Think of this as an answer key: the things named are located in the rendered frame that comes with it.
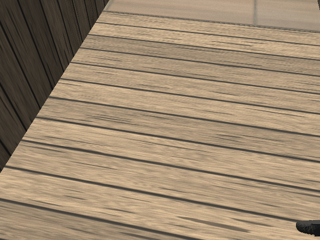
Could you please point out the robot right hand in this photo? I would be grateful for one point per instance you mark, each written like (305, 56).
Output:
(311, 227)

